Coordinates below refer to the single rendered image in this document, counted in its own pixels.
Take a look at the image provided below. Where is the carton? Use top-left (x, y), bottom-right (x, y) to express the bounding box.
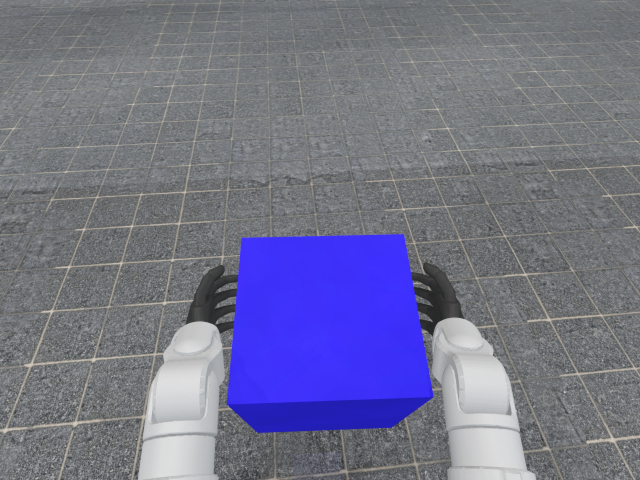
top-left (227, 234), bottom-right (434, 433)

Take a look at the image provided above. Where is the right robot hand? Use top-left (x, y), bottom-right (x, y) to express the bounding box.
top-left (411, 262), bottom-right (464, 336)

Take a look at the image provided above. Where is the robot left forearm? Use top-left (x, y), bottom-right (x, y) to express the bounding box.
top-left (138, 321), bottom-right (225, 480)

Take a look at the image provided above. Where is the left robot hand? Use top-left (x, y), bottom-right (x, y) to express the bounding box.
top-left (185, 265), bottom-right (238, 333)

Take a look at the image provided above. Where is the robot right forearm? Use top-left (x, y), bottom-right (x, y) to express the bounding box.
top-left (432, 318), bottom-right (536, 480)

